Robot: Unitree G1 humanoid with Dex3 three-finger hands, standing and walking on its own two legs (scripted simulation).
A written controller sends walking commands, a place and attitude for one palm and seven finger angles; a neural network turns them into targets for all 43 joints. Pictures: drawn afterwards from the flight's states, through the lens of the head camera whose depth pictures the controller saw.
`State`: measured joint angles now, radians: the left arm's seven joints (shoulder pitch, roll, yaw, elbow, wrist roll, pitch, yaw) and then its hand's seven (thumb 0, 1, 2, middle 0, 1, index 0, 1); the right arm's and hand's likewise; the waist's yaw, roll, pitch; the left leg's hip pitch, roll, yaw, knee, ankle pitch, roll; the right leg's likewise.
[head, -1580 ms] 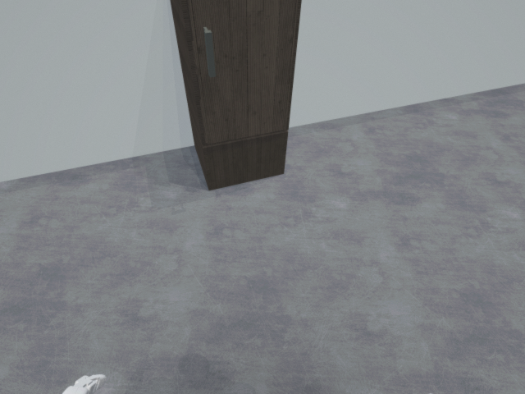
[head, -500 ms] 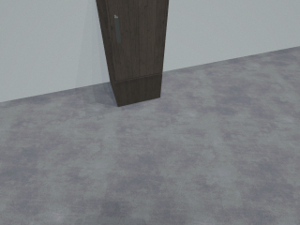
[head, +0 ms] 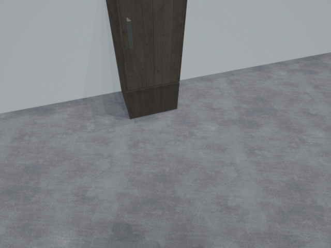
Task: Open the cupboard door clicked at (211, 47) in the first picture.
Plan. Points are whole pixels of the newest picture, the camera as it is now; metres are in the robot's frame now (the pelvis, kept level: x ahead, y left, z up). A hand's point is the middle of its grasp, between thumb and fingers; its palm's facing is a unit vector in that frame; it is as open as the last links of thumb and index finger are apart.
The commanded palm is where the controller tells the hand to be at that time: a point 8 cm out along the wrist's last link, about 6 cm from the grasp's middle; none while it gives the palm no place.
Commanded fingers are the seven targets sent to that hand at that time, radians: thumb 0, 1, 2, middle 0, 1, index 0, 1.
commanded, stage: walk to a spot facing it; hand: left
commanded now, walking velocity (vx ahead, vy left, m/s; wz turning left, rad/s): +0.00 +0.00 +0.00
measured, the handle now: (129, 33) +1.20 +0.28 -0.03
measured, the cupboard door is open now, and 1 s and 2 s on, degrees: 0 0 0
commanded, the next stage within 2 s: turn to face it in 1.50 s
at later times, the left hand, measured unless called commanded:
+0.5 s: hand out of the picture +0.10 +0.15 -0.18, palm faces -0.11 -0.97 -0.23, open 7.4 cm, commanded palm none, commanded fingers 0.00 0.90 0.90 -0.20 -0.30 -0.20 -0.30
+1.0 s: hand (123, 211) +0.27 +0.15 -0.21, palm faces -0.24 -0.96 -0.16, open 7.4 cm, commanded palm none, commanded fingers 0.00 0.90 0.90 -0.20 -0.30 -0.20 -0.30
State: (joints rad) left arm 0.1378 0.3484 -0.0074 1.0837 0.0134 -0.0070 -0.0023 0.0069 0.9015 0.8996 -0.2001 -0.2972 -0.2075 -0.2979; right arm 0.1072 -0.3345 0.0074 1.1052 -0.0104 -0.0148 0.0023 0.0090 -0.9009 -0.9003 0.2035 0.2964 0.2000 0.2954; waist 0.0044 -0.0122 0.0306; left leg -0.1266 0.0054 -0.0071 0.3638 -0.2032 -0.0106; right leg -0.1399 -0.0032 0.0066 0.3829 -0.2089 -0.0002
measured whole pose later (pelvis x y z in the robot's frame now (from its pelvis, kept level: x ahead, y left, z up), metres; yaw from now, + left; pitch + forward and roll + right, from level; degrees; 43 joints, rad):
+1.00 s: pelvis +0.28 -0.03 -0.03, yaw -21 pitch -1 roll -1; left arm 0.43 0.17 0.06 1.11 0.02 -0.04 0.01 0.01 0.90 0.90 -0.20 -0.30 -0.21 -0.30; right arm 0.11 -0.13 -0.02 0.95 -0.03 -0.08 0.01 0.01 -0.90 -0.90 0.20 0.30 0.20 0.30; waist 0.05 -0.05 0.05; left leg -0.41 0.06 0.16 0.68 -0.25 0.05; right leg -0.17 0.03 0.08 0.97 -0.50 -0.04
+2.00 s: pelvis +0.56 -0.17 -0.02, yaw -32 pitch +0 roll -2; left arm 0.17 0.18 0.05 0.96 0.02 0.01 0.02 0.00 0.91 0.90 -0.20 -0.30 -0.21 -0.30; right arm 0.24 -0.16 -0.04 0.99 -0.02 0.03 0.00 0.00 -0.92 -0.90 0.20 0.30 0.20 0.29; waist -0.01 -0.03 0.02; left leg -0.31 0.05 0.10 0.65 -0.35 0.01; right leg -0.28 -0.04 -0.24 0.62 -0.33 -0.03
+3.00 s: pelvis +0.52 -0.20 -0.03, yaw +3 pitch +0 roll +0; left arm 0.30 0.27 0.07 0.93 0.02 0.04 0.01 0.01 0.90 0.90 -0.20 -0.30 -0.21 -0.30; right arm 0.10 -0.25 -0.06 0.89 -0.02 0.05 0.04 0.01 -0.91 -0.90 0.20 0.30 0.19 0.29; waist 0.03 -0.04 0.10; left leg -0.29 0.02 0.12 0.63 -0.33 -0.01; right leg -0.27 -0.21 -0.30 0.72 -0.40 0.04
